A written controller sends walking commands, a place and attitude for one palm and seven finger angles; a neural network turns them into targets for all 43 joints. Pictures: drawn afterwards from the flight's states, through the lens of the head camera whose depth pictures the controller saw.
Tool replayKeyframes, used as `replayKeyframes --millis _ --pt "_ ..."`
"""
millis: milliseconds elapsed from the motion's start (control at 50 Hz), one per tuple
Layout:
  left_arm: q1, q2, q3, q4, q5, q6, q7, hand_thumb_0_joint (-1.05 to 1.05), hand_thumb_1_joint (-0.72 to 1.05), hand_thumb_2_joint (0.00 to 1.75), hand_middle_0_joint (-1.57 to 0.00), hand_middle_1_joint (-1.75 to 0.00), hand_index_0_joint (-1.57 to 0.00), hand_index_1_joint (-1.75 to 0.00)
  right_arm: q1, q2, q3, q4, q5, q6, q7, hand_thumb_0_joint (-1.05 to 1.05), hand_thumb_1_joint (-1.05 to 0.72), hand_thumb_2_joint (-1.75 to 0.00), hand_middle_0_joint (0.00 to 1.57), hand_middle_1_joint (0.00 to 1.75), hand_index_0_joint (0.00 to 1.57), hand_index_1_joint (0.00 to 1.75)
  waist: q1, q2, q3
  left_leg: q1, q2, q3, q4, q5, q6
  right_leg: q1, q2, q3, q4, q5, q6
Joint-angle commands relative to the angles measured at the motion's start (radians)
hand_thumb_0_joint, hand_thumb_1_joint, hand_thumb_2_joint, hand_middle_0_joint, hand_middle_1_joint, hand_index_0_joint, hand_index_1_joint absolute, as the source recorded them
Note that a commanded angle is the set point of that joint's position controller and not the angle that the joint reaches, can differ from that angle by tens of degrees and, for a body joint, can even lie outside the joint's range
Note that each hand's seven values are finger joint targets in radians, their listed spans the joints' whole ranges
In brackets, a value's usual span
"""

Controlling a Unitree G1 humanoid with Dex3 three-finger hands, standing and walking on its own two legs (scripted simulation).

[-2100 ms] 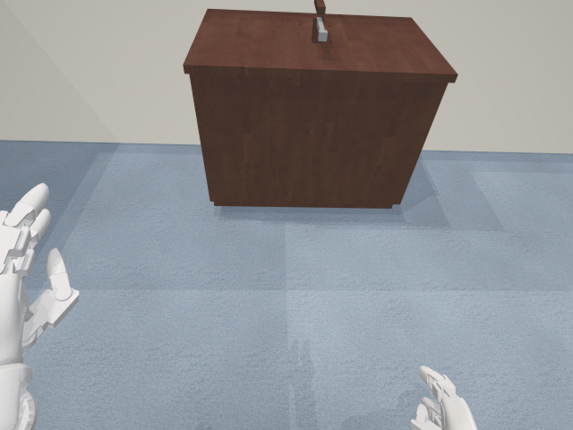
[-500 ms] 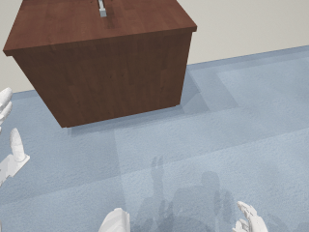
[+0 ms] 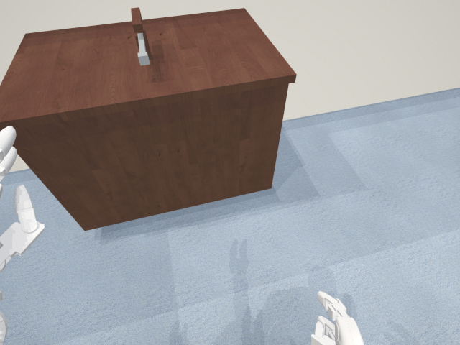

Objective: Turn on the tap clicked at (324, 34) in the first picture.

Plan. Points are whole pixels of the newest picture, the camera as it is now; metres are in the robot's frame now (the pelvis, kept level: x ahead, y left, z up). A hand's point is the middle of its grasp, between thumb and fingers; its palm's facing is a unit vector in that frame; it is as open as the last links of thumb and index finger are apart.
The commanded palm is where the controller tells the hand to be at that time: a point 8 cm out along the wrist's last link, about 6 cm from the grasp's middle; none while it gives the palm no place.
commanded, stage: take the last steps up to it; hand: left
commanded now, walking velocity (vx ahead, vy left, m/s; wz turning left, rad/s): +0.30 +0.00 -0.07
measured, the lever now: (143, 58) +0.84 +0.33 +0.06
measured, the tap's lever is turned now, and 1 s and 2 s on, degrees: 0 0 0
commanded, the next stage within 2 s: come to a stop and stand still in 1.54 s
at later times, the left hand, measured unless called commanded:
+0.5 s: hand (106, 138) +0.36 +0.22 +0.19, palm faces +0.40 -0.84 -0.37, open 7.4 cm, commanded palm +0.30 +0.26 +0.18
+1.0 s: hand (138, 98) +0.47 +0.21 +0.18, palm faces +0.41 -0.84 -0.35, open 7.4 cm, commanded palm +0.42 +0.24 +0.18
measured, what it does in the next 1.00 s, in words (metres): walks ahead: right foot, then left foot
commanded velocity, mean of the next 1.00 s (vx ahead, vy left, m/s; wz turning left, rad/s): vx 0.30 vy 0.03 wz -0.02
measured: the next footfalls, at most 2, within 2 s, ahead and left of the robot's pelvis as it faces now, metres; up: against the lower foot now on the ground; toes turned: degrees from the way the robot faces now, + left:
right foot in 0.02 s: +0.10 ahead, -0.12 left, +0.00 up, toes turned -10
left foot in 0.32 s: +0.18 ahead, +0.12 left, +0.00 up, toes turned +9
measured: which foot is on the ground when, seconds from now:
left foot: down 0.00-0.02, up 0.04-0.30, down 0.32-0.62, up 0.64-0.92, down 0.94-1.00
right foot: up 0.00-0.00, down 0.02-0.34, up 0.36-0.60, down 0.62-0.96, up 0.98-1.00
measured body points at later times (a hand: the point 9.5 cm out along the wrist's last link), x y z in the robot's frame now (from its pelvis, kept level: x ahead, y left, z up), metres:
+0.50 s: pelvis +0.13 -0.01 +0.00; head +0.14 +0.00 +0.45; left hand +0.33 +0.26 +0.21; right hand +0.29 -0.24 -0.08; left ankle +0.14 +0.11 -0.73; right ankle +0.12 -0.13 -0.68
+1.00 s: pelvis +0.25 -0.03 -0.01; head +0.26 -0.01 +0.44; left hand +0.45 +0.25 +0.20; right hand +0.41 -0.29 -0.08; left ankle +0.30 +0.08 -0.73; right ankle +0.20 -0.14 -0.71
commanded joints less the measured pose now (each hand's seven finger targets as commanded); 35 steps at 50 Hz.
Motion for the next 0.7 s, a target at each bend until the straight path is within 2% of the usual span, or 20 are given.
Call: replayKeyframes --millis 0,20,40,80,140,200,260,280,320,340,360,380,440,540,560,580,600,620,640,680 --pt "-0.158 0.178 0.085 -0.134 0.016 -0.029 0.028 0.00 0.90 0.90 -0.20 -0.30 -0.20 -0.30 -0.097 -0.138 -0.068 -0.139 0.017 -0.027 -0.024 0.00 -0.90 -0.90 0.20 0.30 0.20 0.30 -0.021 -0.322 -0.174 -0.349 -0.087 0.027 0.449 -0.192 0.047 0.391 -0.263 0.486 -0.261 0.276 -0.173" --pt "-0.155 0.196 0.123 -0.112 0.005 -0.026 0.028 0.00 0.90 0.90 -0.20 -0.30 -0.20 -0.30 -0.134 -0.163 -0.067 -0.135 0.005 -0.042 -0.022 0.00 -0.90 -0.90 0.20 0.30 0.20 0.30 0.006 -0.332 -0.166 -0.419 -0.094 -0.086 0.572 -0.278 0.034 0.366 -0.333 0.593 -0.285 0.298 -0.230" --pt "-0.141 0.179 0.098 -0.133 -0.004 -0.030 0.022 0.00 0.90 0.90 -0.20 -0.30 -0.20 -0.30 -0.111 -0.178 -0.084 -0.115 0.011 -0.038 -0.013 0.00 -0.90 -0.90 0.20 0.30 0.20 0.30 -0.007 -0.337 -0.171 -0.461 -0.077 -0.152 0.660 -0.241 0.025 0.393 -0.345 0.607 -0.287 0.251 -0.248" --pt "-0.121 0.189 0.120 -0.201 0.002 -0.045 0.024 0.00 0.90 0.90 -0.20 -0.30 -0.20 -0.30 -0.140 -0.177 -0.074 -0.103 0.016 -0.013 -0.007 0.00 -0.90 -0.90 0.20 0.30 0.20 0.30 -0.013 -0.211 -0.148 -0.476 -0.034 -0.190 0.662 -0.187 0.010 0.363 -0.322 0.461 -0.259 0.323 -0.253" --pt "-0.081 0.167 0.118 -0.258 0.005 -0.070 0.036 0.00 0.90 0.90 -0.20 -0.30 -0.20 -0.30 -0.143 -0.175 -0.074 -0.108 0.009 0.002 -0.010 0.00 -0.90 -0.90 0.20 0.30 0.20 0.30 -0.024 -0.167 -0.150 -0.311 -0.020 -0.142 0.392 -0.130 0.019 0.250 -0.268 0.261 -0.241 0.418 -0.214" --pt "-0.042 0.160 0.126 -0.281 -0.007 -0.072 0.048 0.00 0.90 0.90 -0.20 -0.30 -0.20 -0.30 -0.136 -0.169 -0.076 -0.137 0.002 0.001 -0.014 0.00 -0.90 -0.90 0.20 0.30 0.20 0.30 -0.008 -0.170 -0.169 -0.188 -0.065 -0.047 0.152 -0.046 0.027 0.240 -0.223 0.208 -0.229 0.297 -0.198" --pt "-0.062 0.148 0.114 -0.263 -0.012 -0.071 0.056 0.00 0.90 0.90 -0.20 -0.30 -0.20 -0.30 -0.089 -0.186 -0.094 -0.140 0.000 -0.004 -0.028 0.00 -0.90 -0.90 0.20 0.30 0.20 0.30 -0.028 -0.069 -0.176 0.014 -0.103 0.011 -0.069 0.102 0.027 0.180 -0.148 0.167 -0.129 0.137 -0.144" --pt "-0.069 0.141 0.097 -0.261 -0.011 -0.072 0.052 0.00 0.90 0.90 -0.20 -0.30 -0.20 -0.30 -0.073 -0.208 -0.108 -0.147 0.008 -0.006 -0.036 0.00 -0.90 -0.90 0.20 0.30 0.20 0.30 -0.040 0.025 -0.178 0.114 -0.054 -0.068 -0.129 0.089 0.052 0.102 -0.112 0.145 0.000 0.086 -0.109" --pt "-0.090 0.128 0.090 -0.200 -0.016 -0.087 0.044 0.00 0.90 0.90 -0.20 -0.30 -0.20 -0.30 -0.083 -0.224 -0.106 -0.154 0.010 -0.007 -0.031 0.00 -0.90 -0.90 0.20 0.30 0.20 0.30 -0.045 0.326 -0.156 0.213 0.256 -0.560 -0.287 0.083 0.222 -0.203 0.056 0.074 0.400 -0.330 -0.034" --pt "-0.107 0.162 0.102 -0.173 -0.008 -0.087 0.038 0.00 0.90 0.90 -0.20 -0.30 -0.20 -0.30 -0.103 -0.207 -0.093 -0.150 -0.002 -0.016 -0.029 0.00 -0.90 -0.90 0.20 0.30 0.20 0.30 -0.048 0.314 -0.112 0.160 0.309 -0.643 -0.324 0.036 0.271 -0.268 0.022 0.142 0.516 -0.295 -0.036" --pt "-0.126 0.148 0.085 -0.191 -0.004 -0.088 0.030 0.00 0.90 0.90 -0.20 -0.30 -0.20 -0.30 -0.096 -0.204 -0.098 -0.140 0.005 -0.020 -0.023 0.00 -0.90 -0.90 0.20 0.30 0.20 0.30 -0.049 0.238 -0.088 0.168 0.295 -0.595 -0.295 0.082 0.286 -0.318 -0.009 0.168 0.530 -0.248 -0.033" --pt "-0.140 0.151 0.079 -0.225 -0.002 -0.092 0.023 0.00 0.90 0.90 -0.20 -0.30 -0.20 -0.30 -0.101 -0.199 -0.100 -0.132 0.012 -0.028 -0.019 0.00 -0.90 -0.90 0.20 0.30 0.20 0.30 -0.035 0.185 -0.097 0.208 0.265 -0.510 -0.251 0.183 0.273 -0.338 -0.019 0.161 0.485 -0.226 -0.027" --pt "-0.046 0.097 0.047 -0.238 -0.003 -0.071 0.017 0.00 0.90 0.90 -0.20 -0.30 -0.20 -0.30 -0.079 -0.211 -0.104 -0.129 0.011 -0.039 -0.005 0.00 -0.90 -0.90 0.20 0.30 0.20 0.30 -0.027 0.208 -0.129 0.122 0.169 -0.249 -0.227 0.276 0.205 -0.170 -0.007 0.076 0.285 -0.121 -0.019" --pt "-0.049 0.126 0.083 -0.167 -0.001 -0.042 0.026 0.00 0.90 0.90 -0.20 -0.30 -0.20 -0.30 -0.086 -0.201 -0.091 -0.132 0.010 -0.036 -0.013 0.00 -0.90 -0.90 0.20 0.30 0.20 0.30 -0.023 0.147 -0.127 -0.026 0.113 -0.114 -0.114 0.089 0.134 0.138 0.056 -0.040 -0.061 0.027 -0.010" --pt "-0.073 0.133 0.085 -0.158 0.001 -0.038 0.027 0.00 0.90 0.90 -0.20 -0.30 -0.20 -0.30 -0.093 -0.192 -0.090 -0.131 0.013 -0.031 -0.018 0.00 -0.90 -0.90 0.20 0.30 0.20 0.30 -0.019 0.087 -0.142 -0.081 0.082 -0.073 -0.005 0.027 0.113 0.227 0.041 -0.012 -0.121 0.033 -0.021" --pt "-0.081 0.165 0.099 -0.136 0.008 -0.031 0.029 0.00 0.90 0.90 -0.20 -0.30 -0.20 -0.30 -0.084 -0.170 -0.087 -0.132 0.015 -0.025 -0.020 0.00 -0.90 -0.90 0.20 0.30 0.20 0.30 -0.015 -0.095 -0.157 -0.203 0.007 -0.023 0.228 -0.069 0.087 0.309 -0.075 0.179 -0.201 -0.026 -0.084" --pt "-0.103 0.198 0.119 -0.145 0.004 -0.031 0.035 0.00 0.90 0.90 -0.20 -0.30 -0.20 -0.30 -0.109 -0.146 -0.075 -0.149 0.015 -0.024 -0.020 0.00 -0.90 -0.90 0.20 0.30 0.20 0.30 -0.008 -0.348 -0.146 -0.429 -0.121 -0.009 0.508 -0.272 0.045 0.385 -0.291 0.582 -0.321 0.024 -0.196" --pt "-0.137 0.217 0.154 -0.144 -0.010 -0.035 0.034 0.00 0.90 0.90 -0.20 -0.30 -0.20 -0.30 -0.129 -0.177 -0.081 -0.137 0.003 -0.040 -0.016 0.00 -0.90 -0.90 0.20 0.30 0.20 0.30 0.004 -0.319 -0.140 -0.459 -0.092 -0.144 0.625 -0.254 0.037 0.328 -0.352 0.671 -0.363 -0.034 -0.235" --pt "-0.114 0.201 0.135 -0.135 -0.013 -0.041 0.025 0.00 0.90 0.90 -0.20 -0.30 -0.20 -0.30 -0.115 -0.177 -0.087 -0.114 0.009 -0.039 -0.010 0.00 -0.90 -0.90 0.20 0.30 0.20 0.30 -0.010 -0.293 -0.119 -0.487 -0.077 -0.191 0.706 -0.203 0.028 0.318 -0.357 0.682 -0.370 -0.064 -0.255" --pt "-0.124 0.181 0.122 -0.161 -0.007 -0.055 0.015 0.00 0.90 0.90 -0.20 -0.30 -0.20 -0.30 -0.129 -0.173 -0.076 -0.090 0.013 -0.018 -0.005 0.00 -0.90 -0.90 0.20 0.30 0.20 0.30 -0.019 -0.181 -0.101 -0.481 -0.037 -0.207 0.687 -0.132 0.012 0.285 -0.316 0.474 -0.332 0.093 -0.244"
